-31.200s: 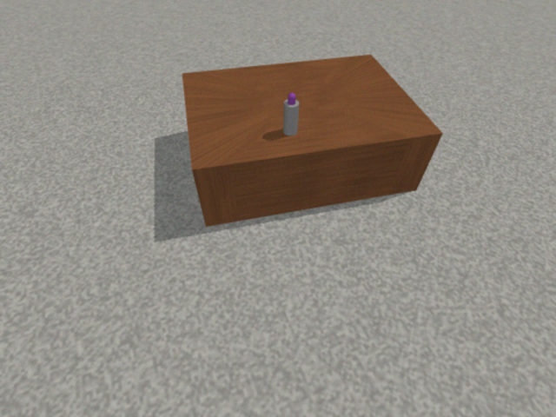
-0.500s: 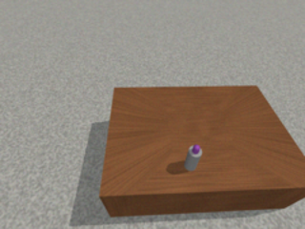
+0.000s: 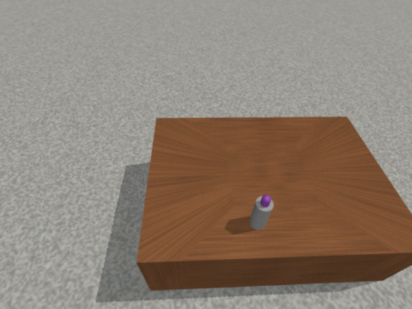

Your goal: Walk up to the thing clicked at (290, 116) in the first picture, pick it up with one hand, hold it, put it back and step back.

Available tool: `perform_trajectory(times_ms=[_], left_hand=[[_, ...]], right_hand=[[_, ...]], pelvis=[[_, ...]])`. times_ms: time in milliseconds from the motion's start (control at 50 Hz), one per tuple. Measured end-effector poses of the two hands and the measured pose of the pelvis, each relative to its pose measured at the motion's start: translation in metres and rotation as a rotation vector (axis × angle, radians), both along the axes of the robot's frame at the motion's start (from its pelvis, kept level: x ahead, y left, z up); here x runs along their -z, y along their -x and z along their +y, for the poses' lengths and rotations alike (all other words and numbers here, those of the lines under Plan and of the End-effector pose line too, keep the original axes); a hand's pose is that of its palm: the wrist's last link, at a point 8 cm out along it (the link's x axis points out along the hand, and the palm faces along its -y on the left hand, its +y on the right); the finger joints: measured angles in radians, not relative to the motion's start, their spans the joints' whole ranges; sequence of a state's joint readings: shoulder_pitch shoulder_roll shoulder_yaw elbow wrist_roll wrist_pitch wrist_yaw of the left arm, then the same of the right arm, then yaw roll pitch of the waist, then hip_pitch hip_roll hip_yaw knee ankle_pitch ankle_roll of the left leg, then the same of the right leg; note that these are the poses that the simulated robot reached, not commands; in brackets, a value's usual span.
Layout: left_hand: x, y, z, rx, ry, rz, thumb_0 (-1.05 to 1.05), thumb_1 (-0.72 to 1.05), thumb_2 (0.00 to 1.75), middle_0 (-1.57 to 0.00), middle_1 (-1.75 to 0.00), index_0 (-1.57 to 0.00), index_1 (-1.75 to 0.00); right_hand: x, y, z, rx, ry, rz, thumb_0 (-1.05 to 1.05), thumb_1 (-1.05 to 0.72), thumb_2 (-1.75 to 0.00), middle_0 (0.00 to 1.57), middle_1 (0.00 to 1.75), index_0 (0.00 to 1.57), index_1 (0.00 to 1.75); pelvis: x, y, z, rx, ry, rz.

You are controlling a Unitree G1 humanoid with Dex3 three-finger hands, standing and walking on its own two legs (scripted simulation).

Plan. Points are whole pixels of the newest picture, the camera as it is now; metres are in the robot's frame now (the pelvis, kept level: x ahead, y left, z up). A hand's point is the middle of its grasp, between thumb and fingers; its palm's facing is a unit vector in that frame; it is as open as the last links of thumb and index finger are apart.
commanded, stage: stand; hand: right
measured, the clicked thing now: (262, 210) +0.51 -0.20 -0.33
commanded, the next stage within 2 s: step back in 1.30 s
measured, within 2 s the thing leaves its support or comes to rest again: neither
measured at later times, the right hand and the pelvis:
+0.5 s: hand out of the picture +0.07 -0.24 -0.16, palm faces -0.02 +0.94 -0.35, open 7.3 cm; pelvis +0.01 +0.01 +0.00, yaw +0 degrees
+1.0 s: hand out of the picture +0.09 -0.24 -0.15, palm faces -0.02 +0.94 -0.35, open 7.3 cm; pelvis +0.02 +0.01 +0.00, yaw +0 degrees
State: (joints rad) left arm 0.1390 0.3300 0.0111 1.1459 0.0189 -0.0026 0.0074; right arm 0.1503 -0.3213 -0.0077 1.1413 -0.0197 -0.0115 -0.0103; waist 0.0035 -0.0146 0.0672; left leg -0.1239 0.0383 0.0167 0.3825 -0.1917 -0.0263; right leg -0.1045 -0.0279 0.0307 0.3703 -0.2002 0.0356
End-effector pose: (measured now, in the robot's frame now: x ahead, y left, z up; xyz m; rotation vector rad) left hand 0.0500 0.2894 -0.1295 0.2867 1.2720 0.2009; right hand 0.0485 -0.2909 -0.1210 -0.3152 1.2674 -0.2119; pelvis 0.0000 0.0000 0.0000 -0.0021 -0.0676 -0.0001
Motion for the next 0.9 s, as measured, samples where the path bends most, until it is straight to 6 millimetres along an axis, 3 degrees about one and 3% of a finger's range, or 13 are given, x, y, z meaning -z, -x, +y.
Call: perform_trajectory(times_ms=[900], left_hand=[[-0.006, -0.033, 0.011, 0.022, -0.009, -0.021, 0.00, 0.91, 0.90, -0.21, -0.30, -0.21, -0.30]], right_hand=[[-0.004, -0.033, 0.003, -0.007, 0.003, -0.020, 0.00, -0.91, -0.90, 0.20, 0.30, 0.21, 0.30]], pelvis=[[-0.002, -0.018, 0.009, 0.001, -0.004, 0.025]])
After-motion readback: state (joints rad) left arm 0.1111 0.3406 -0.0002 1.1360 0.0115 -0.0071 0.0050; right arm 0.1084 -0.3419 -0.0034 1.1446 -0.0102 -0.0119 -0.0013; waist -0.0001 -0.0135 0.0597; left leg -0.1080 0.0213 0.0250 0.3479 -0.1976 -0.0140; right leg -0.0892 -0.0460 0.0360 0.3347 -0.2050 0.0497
